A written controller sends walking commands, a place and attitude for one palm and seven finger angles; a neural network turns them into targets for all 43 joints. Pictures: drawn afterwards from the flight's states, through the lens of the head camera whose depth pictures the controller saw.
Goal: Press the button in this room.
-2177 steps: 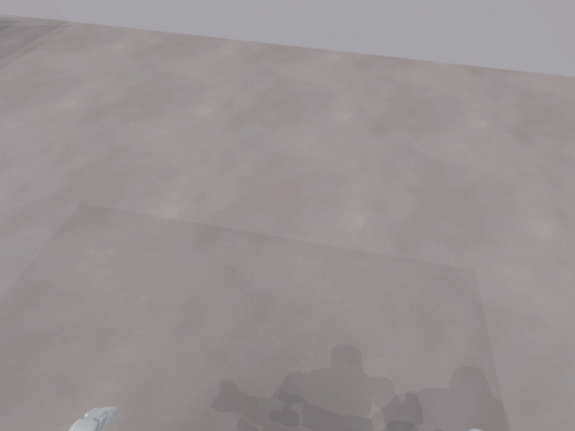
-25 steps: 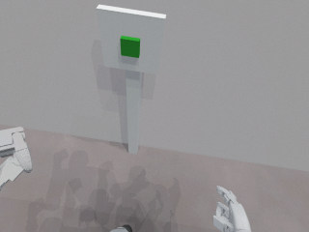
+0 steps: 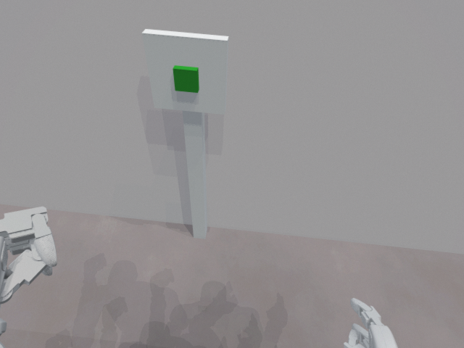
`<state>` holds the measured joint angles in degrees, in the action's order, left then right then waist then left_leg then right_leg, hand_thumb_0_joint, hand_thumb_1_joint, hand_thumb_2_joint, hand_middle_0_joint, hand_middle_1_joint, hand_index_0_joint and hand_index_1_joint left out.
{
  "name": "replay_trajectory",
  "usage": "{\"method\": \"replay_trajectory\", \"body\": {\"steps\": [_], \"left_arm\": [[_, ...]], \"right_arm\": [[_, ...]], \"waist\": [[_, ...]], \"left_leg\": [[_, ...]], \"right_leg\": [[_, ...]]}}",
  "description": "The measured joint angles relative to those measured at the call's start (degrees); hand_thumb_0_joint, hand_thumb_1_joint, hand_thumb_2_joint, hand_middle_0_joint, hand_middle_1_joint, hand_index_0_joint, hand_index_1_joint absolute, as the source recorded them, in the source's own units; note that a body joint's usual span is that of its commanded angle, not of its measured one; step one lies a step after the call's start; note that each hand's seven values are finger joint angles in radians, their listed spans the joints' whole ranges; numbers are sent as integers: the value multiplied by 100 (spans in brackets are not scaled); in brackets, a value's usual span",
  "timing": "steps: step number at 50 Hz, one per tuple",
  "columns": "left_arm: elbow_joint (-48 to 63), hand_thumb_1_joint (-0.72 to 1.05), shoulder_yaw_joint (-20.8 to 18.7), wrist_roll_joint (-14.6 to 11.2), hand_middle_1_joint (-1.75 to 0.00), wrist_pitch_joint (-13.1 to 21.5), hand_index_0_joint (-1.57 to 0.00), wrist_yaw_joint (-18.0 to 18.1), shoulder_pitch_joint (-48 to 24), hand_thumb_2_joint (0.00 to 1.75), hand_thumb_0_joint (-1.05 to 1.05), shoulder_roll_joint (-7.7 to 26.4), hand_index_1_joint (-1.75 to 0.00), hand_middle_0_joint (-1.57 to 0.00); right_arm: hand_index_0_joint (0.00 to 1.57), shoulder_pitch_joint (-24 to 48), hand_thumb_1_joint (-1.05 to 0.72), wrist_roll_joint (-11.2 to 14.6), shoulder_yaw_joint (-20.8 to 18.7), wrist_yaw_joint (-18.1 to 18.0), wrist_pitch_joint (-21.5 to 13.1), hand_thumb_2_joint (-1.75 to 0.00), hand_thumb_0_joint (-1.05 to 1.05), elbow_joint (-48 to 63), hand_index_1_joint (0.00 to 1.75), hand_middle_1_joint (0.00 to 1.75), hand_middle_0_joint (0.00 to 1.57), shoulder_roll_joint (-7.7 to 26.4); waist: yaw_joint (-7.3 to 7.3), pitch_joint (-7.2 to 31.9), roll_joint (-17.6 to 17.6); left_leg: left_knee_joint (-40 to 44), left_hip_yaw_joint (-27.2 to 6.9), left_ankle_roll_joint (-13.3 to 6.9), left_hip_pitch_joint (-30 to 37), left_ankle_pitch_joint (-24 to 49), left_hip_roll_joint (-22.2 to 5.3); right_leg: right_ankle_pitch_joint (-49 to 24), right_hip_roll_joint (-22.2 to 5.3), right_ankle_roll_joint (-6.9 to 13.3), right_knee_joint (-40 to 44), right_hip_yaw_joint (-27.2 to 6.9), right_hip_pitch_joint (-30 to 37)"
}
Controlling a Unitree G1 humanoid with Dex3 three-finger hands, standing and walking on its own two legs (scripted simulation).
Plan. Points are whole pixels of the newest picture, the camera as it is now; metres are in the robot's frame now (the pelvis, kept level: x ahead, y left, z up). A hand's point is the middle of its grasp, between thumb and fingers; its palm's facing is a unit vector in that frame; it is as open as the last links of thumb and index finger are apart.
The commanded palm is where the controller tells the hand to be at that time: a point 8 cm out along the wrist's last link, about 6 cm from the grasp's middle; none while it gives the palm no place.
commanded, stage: stop stepping back and stand still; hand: left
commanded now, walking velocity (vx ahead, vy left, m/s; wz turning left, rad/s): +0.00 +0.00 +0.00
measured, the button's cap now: (186, 78) +0.76 +0.15 +0.11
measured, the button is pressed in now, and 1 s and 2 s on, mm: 0 0 0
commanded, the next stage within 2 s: let the arm hang, fingers relaxed in 0.56 s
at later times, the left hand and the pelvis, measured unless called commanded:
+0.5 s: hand out of the picture +0.13 +0.25 +0.17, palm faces +0.38 -0.81 -0.44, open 3.1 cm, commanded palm +0.08 +0.30 +0.18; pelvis -0.04 +0.01 +0.01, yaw +2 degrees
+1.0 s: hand out of the picture +0.00 +0.20 -0.18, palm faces +0.04 -0.98 -0.19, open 3.4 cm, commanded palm none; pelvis -0.05 +0.01 +0.00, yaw +3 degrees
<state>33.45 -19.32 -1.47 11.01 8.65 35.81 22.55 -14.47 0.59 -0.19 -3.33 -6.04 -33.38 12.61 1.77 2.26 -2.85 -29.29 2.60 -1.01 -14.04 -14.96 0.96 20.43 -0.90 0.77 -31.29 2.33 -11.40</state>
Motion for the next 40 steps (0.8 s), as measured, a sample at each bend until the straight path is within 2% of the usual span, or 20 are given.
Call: {"method": "replay_trajectory", "body": {"steps": [3, 8, 13, 16, 19, 24, 28, 33, 34, 35, 37, 40], "left_arm": [[14, 88, -77, -10, -150, 190, -130, -33, 13, 90, 1, 59, -150, -131], [-223, 88, -125, -62, -150, 243, -131, -4, 118, 90, 1, -101, -150, -131], [-540, 88, 30, -27, -150, 18, -131, 30, -15, 90, 1, -337, -150, -131], [-511, 89, 86, 74, -150, -83, -131, 49, -217, 90, 1, -321, -150, -131], [-307, 89, 65, 114, -150, -35, -131, 51, -329, 90, 1, -233, -150, -131], [-69, 89, -26, 65, -150, 175, -131, 4, 11, 90, 1, -116, -150, -131], [-210, 89, -7, -1, -150, 201, -131, -16, 196, 90, 1, -133, -150, -131], [-499, 88, 73, -6, -150, 52, -131, -4, -6, 90, 1, -252, -150, -131], [-820, 89, 186, 46, -150, 161, -131, -73, -191, 90, 1, -223, -150, -131], [-1374, 89, 381, 126, -150, 110, -130, -228, -515, 90, 0, -182, -150, -131], [-2740, 89, 805, 243, -149, -379, -129, -509, -1179, 90, 0, -204, -149, -130], [-4783, 90, 1291, 346, -145, -1042, -125, -722, -1805, 90, 0, -417, -145, -125]], "right_arm": [[20, 57, -91, 5, 70, 51, 7, -90, 1, 66, 30, 30, 20, -84], [20, 81, -91, 15, 87, 87, 176, -90, 1, -32, 30, 30, 21, -79], [20, -20, -91, -22, 132, -29, 190, -90, 1, -232, 30, 30, 21, -104], [20, -111, -91, -53, 184, -90, 62, -90, 1, -201, 30, 30, 21, -180], [20, -114, -91, -72, 232, -67, -73, -90, 1, -167, 30, 30, 21, -247], [20, -37, -91, -95, 243, 37, -94, -90, 1, -167, 30, 30, 21, -243], [21, 34, -91, -81, 172, 44, 10, -90, 1, -218, 30, 30, 21, -146], [20, 113, -91, -59, 102, -45, 57, -90, 1, -267, 30, 30, 21, -39], [20, 153, -91, -40, 59, 47, -108, -90, 1, -399, 30, 30, 21, 13], [20, 237, -91, -42, 20, 163, -171, -90, 1, -573, 30, 30, 21, 109], [20, 468, -91, -64, -14, 312, -11, -90, 1, -863, 30, 30, 21, 320], [20, 720, -91, -122, -33, 356, 253, -90, 1, -1118, 30, 30, 21, 438]], "waist": [[31, -4, 248], [-111, 30, 471], [-223, -59, 309], [-192, -118, 170], [-136, -214, 103], [-65, -158, 293], [-101, -85, 416], [-182, -139, 351], [-189, -115, 367], [-219, -103, 406], [-252, -131, 522], [-154, -239, 584]], "left_leg": [[-89, -144, 42, -153, 71, -166], [-364, -328, 28, -376, -78, -191], [-30, -245, -79, -172, 256, -52], [214, -282, -116, -136, 431, 75], [317, -354, -110, -161, 564, 147], [273, -426, -58, -255, 558, 27], [104, -429, -50, -338, 435, -56], [234, -386, -95, -221, 452, 13], [203, -408, -102, -297, 459, 42], [114, -431, -114, -398, 448, 86], [-110, -434, -146, -565, 382, 153], [-364, -373, -178, -705, 274, 204]], "right_leg": [[-358, 175, 76, 319, 146, 50], [-559, 301, 81, 442, 158, -31], [-552, 179, -51, 418, 45, 11], [-376, 185, -136, 307, -128, -45], [-668, 200, -52, 425, -188, -33], [-793, 330, 41, 739, -133, 47], [-837, 416, 51, 855, -142, 85], [-786, 343, 6, 837, -180, 128], [-741, 311, 2, 732, -133, 35], [-674, 268, -7, 576, -95, -81], [-520, 202, -26, 238, -74, -288], [-334, 144, -49, -181, -119, -511]]}}
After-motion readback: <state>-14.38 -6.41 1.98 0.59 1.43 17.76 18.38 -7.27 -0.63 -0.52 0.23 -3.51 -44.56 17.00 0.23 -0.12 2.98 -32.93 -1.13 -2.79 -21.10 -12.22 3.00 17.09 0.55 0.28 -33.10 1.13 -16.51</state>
